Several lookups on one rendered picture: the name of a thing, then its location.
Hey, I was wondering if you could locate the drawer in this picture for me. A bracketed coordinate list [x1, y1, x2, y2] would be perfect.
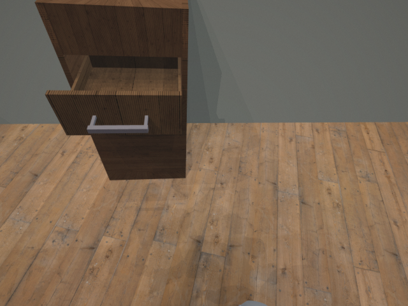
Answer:
[45, 55, 182, 135]

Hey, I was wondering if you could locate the handle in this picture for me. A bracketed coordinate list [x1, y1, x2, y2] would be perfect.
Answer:
[87, 115, 149, 133]

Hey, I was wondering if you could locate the cabinet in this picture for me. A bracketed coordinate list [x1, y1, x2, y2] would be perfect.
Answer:
[35, 0, 189, 180]

